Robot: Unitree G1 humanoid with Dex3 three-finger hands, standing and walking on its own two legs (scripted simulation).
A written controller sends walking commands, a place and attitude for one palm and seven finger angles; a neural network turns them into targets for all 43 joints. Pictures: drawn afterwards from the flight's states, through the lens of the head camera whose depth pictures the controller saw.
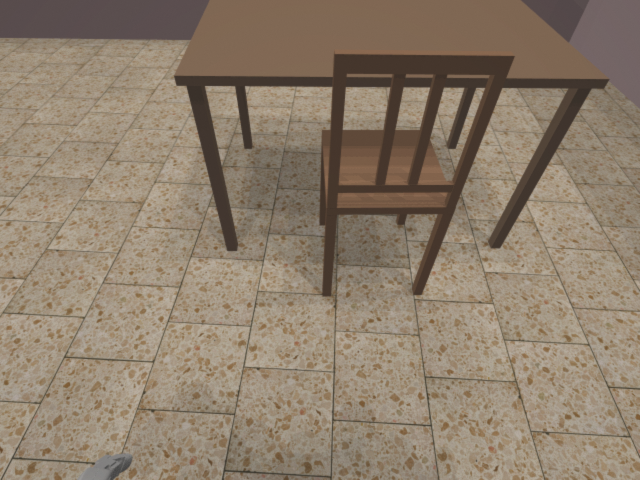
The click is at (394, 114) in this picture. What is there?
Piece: chair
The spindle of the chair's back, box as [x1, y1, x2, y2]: [375, 74, 405, 184]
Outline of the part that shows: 405,74 392,74 376,171 376,184 384,184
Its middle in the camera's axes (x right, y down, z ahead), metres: +0.17 -0.26 +0.95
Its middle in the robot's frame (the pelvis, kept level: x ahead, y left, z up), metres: +0.89 -0.12 -0.06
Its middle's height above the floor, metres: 0.71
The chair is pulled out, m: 0.00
